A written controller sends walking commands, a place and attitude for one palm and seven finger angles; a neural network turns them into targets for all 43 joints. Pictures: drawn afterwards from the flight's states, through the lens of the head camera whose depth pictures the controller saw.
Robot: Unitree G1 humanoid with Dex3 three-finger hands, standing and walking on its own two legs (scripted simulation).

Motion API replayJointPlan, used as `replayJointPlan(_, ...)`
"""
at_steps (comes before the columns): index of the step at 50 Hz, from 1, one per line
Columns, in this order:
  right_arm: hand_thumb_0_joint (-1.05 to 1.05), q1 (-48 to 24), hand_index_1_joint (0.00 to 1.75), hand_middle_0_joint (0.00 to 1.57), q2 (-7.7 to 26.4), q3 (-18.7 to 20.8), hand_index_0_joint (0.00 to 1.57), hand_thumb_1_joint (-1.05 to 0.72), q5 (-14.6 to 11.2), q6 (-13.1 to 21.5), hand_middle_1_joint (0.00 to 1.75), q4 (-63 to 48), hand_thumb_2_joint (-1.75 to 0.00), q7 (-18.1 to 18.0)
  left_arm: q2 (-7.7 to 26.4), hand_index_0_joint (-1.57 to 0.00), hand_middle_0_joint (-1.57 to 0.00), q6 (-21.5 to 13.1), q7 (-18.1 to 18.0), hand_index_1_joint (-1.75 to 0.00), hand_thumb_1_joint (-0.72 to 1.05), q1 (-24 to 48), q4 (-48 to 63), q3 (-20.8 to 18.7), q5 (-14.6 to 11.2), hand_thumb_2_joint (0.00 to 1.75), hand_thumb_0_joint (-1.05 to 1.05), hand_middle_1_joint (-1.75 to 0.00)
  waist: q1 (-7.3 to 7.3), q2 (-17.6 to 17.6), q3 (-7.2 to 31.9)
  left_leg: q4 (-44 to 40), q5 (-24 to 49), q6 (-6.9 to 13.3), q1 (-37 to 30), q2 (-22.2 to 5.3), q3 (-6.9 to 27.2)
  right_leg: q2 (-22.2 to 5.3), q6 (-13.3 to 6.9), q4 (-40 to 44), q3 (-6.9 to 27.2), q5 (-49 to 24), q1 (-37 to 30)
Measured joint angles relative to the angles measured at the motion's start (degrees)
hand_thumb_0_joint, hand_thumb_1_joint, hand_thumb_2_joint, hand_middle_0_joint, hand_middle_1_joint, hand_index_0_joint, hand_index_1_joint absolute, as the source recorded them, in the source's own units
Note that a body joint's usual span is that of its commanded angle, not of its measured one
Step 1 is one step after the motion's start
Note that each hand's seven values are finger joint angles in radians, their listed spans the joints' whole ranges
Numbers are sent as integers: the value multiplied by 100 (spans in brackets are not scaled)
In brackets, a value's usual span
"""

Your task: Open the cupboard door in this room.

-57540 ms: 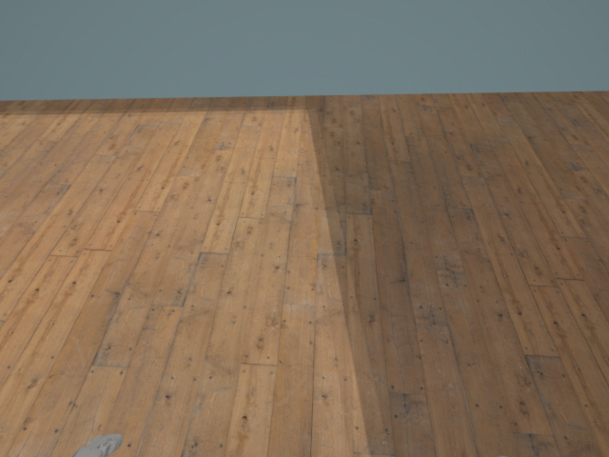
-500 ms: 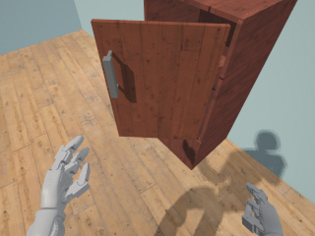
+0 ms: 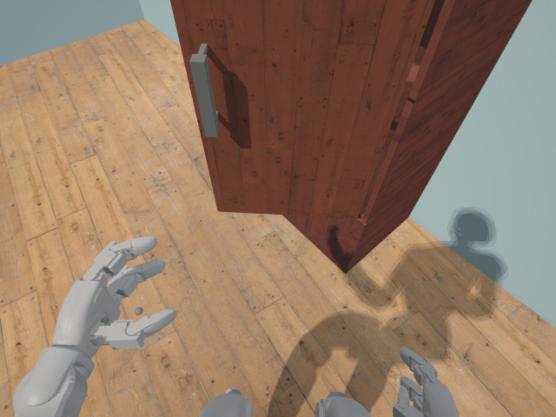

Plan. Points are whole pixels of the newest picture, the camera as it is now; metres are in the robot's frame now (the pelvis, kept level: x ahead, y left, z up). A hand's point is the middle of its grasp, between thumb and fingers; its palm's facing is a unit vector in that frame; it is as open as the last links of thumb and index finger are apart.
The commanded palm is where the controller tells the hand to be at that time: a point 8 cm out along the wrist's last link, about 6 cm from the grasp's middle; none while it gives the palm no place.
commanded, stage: raise the hand with hooked fingers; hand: left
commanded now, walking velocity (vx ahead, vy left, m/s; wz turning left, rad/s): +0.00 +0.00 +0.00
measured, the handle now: (207, 92) +0.64 +0.16 +0.09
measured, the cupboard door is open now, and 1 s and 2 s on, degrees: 46 46 46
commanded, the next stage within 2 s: move the hooked fingers beside the handle in 1.30 s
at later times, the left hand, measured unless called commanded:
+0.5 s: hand (77, 263) +0.29 +0.27 +0.09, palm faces +0.05 -1.00 -0.07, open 13.6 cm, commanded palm +0.26 +0.31 +0.09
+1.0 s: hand (74, 231) +0.32 +0.28 +0.11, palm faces -0.03 -1.00 -0.03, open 14.0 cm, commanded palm +0.29 +0.33 +0.11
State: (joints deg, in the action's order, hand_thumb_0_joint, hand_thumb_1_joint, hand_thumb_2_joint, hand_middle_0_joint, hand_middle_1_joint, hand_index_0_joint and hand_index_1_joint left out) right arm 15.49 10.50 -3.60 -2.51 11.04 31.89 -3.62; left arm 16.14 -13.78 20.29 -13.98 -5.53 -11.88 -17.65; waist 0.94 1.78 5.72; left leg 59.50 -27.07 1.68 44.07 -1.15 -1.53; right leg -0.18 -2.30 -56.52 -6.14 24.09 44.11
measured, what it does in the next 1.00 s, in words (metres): stands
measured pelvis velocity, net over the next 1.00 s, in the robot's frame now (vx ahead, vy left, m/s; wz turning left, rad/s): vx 0.03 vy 0.01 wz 0.00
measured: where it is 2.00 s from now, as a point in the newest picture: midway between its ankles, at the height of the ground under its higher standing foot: outside the picture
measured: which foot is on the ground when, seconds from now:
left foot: down 0.00-1.00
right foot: down 0.00-1.00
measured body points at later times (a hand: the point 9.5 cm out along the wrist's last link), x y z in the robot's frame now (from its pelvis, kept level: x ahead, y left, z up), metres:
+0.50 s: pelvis +0.02 +0.02 +0.02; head +0.07 +0.03 +0.47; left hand +0.28 +0.32 +0.10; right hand +0.21 -0.22 -0.04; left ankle +0.02 +0.10 -0.67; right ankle +0.04 -0.10 -0.67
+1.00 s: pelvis +0.03 +0.01 +0.03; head +0.08 +0.01 +0.48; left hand +0.32 +0.33 +0.11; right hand +0.18 -0.25 -0.05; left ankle +0.02 +0.10 -0.67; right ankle +0.04 -0.10 -0.67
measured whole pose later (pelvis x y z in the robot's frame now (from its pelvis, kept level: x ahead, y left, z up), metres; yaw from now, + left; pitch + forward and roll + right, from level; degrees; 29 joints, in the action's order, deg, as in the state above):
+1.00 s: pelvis +0.03 +0.01 +0.03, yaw +0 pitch +9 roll -2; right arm 17.0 16.8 -2.2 -2.6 11.4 32.4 -4.3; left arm 24.7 -13.2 31.3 3.5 -24.5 -24.3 -20.5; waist 0.2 1.1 4.3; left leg 47.3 -24.1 2.2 32.3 -0.6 -2.1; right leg 0.2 -1.4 -44.1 -5.2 20.8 32.3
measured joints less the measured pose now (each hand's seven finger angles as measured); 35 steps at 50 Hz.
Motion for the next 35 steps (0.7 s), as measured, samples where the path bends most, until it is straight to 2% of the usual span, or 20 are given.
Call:
replayJointPlan(2, 2, 164, 30, 21, 71, 79, 21, -90, 19, 28, 30, 6, -90, -10, -44, -26, -26, -60, -239, -80, 13, -166, 65, -163, -38, 57, 0, -80, 20, -20, 17, -167, 46, 19, -144, 9, -50, 1, 25, 149, 51, -54, -122)
replayJointPlan(5, 2, 307, 30, 21, 246, 188, 21, -90, 53, 102, 30, 50, -90, -13, -29, -26, -26, -453, -490, -84, 6, -255, 101, -344, 16, 54, 0, -85, -6, -63, 13, -252, 65, 46, -220, 38, -54, -21, 51, 234, 58, -70, -206)
replayJointPlan(9, 2, 275, 30, 20, 528, 269, 20, -90, 47, 209, 30, 132, -90, -21, 78, -26, -27, -823, -340, -90, -4, -47, -90, -371, 68, 50, 0, -91, -50, -68, -39, -172, 28, 78, -169, 78, 11, -61, 79, 202, -6, -29, -210)
replayJointPlan(15, 2, 24, 30, 20, 616, 294, 20, -91, -13, 304, 30, 98, -90, -117, 244, -28, -28, -507, 171, -99, -18, 272, -382, -296, 22, 44, 0, -100, -39, -109, -80, -287, 16, 101, -349, 78, 4, -49, 113, 356, 7, -49, -403)
replayJointPlan(18, 2, -44, 30, 20, 543, 265, 20, -91, -4, 343, 30, 1, -90, -120, 308, -28, -28, -400, 145, -104, -25, 341, -362, -421, -39, 41, 0, -104, -36, -140, -69, -435, 35, 96, -530, 73, -8, -34, 120, 509, 23, -78, -580)
replayJointPlan(23, 1, -94, 30, 20, 460, 163, 20, -91, 14, 321, 30, -104, -90, -58, 394, -29, -29, -371, 108, -111, -36, 593, -460, -697, -141, 36, -1, -112, -113, -111, -42, -614, 61, 95, -736, 85, 15, -31, 132, 709, 5, -106, -806)
replayJointPlan(30, 1, -153, 30, 20, 448, 31, 21, -91, 2, 193, 30, -76, -90, -70, 562, -30, -30, 44, 536, -117, -46, 1081, -1035, -784, -98, 32, -1, -118, -206, -15, -114, -778, 117, 102, -856, 106, 38, -39, 142, 885, -15, -157, -942)
replayJointPlan(35, 1, -84, 30, 20, 431, 8, 21, -90, 31, 155, 30, 14, -90, -100, 670, -30, -30, -22, 694, -119, -48, 1299, -1202, -1002, -181, 31, -1, -119, -213, -37, -149, -922, 158, 84, -991, 92, 17, -17, 130, 1013, 10, -198, -1058)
